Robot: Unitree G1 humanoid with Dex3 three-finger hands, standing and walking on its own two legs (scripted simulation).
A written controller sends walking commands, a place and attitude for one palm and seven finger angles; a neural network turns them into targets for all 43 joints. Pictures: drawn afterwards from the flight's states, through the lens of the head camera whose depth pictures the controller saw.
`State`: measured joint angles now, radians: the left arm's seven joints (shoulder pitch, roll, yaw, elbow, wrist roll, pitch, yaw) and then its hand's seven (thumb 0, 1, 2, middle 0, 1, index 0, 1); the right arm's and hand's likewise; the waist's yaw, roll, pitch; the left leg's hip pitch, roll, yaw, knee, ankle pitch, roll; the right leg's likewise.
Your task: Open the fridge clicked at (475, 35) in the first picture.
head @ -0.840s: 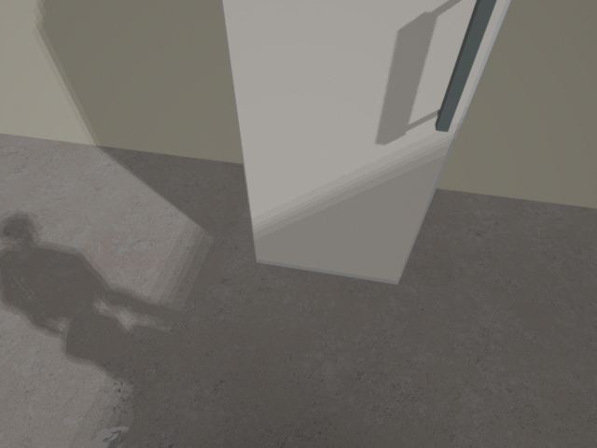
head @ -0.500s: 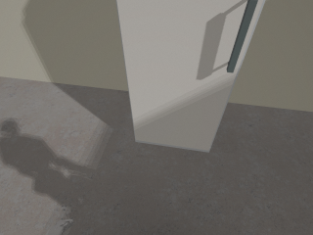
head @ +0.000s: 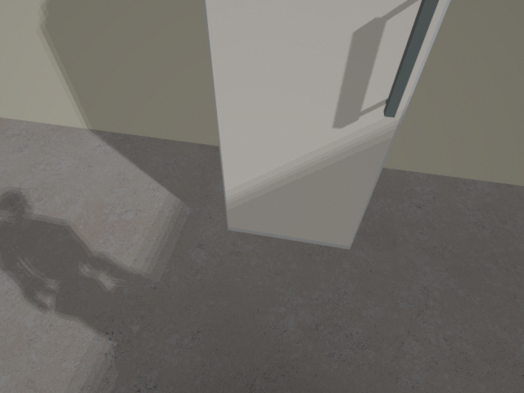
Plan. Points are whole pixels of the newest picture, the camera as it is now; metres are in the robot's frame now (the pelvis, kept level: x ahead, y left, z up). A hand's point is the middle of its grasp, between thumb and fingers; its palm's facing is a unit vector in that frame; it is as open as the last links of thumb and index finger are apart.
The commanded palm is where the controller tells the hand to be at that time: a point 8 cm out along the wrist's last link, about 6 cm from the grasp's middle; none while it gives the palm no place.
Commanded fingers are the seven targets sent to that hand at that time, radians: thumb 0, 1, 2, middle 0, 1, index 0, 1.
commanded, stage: stand and wait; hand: right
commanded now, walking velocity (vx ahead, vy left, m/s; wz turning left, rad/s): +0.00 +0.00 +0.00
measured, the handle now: (406, 58) +0.81 -0.29 +0.15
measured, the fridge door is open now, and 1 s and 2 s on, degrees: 0 0 0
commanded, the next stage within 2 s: look at it before walking up in 0.14 s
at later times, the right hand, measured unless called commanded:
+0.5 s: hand out of the picture +0.07 -0.24 -0.16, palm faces -0.03 +0.95 -0.33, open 7.4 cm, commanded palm none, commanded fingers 0.00 -0.90 -0.90 0.20 0.30 0.20 0.30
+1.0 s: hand out of the picture +0.08 -0.24 -0.16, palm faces +0.00 +0.94 -0.34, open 7.4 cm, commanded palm none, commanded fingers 0.00 -0.90 -0.90 0.20 0.30 0.20 0.30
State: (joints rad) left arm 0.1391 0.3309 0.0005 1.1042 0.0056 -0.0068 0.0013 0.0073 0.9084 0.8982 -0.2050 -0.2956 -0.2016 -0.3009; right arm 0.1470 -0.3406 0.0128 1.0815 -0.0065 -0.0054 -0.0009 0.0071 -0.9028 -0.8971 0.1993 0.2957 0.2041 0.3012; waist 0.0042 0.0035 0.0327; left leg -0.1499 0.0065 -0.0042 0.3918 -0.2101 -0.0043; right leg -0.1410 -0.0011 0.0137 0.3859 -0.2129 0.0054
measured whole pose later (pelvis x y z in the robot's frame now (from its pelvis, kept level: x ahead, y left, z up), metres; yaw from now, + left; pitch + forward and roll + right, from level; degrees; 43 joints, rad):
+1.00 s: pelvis +0.00 +0.00 +0.00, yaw -1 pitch -2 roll +0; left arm 0.12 0.33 0.00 1.09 0.01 0.00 0.00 0.01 0.91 0.90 -0.20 -0.30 -0.20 -0.30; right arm 0.13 -0.34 0.01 1.07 -0.01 0.00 -0.01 0.01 -0.90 -0.90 0.20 0.30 0.20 0.30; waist 0.00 0.00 0.04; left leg -0.15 0.01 0.02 0.39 -0.21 0.00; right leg -0.15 0.00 0.04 0.38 -0.21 0.01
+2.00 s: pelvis +0.24 -0.06 -0.03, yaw -7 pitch -1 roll +1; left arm 0.52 0.07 0.02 1.20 0.00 -0.06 0.04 0.00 0.91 0.90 -0.20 -0.30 -0.20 -0.30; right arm 0.13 -0.15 -0.05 1.01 -0.02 -0.07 0.01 0.01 -0.91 -0.90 0.19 0.29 0.20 0.30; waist 0.04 0.00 0.07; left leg -0.43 0.00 0.15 0.64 -0.17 0.09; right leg 0.00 -0.02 -0.07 0.75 -0.53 -0.03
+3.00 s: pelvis +0.30 -0.03 +0.00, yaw -6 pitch +0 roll -1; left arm 0.32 0.21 0.07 1.06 0.02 0.04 0.00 0.01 0.91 0.90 -0.20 -0.29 -0.20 -0.30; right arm 0.30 -0.15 -0.03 1.03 -0.03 0.00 -0.02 0.01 -0.92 -0.90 0.20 0.30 0.21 0.30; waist -0.02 -0.01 -0.01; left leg -0.22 0.05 0.05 0.44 -0.22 0.00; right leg -0.27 -0.03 -0.05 0.67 -0.38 0.03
